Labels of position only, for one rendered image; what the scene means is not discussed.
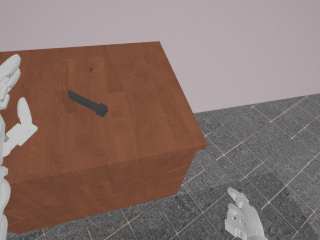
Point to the robot right hand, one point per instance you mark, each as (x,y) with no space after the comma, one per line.
(247,221)

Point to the robot left hand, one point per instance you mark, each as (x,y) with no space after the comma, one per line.
(20,133)

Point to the counter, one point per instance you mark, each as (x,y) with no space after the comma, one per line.
(79,164)

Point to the tap lever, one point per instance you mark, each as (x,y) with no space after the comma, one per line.
(100,109)

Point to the left robot forearm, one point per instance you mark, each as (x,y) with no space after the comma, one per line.
(5,191)

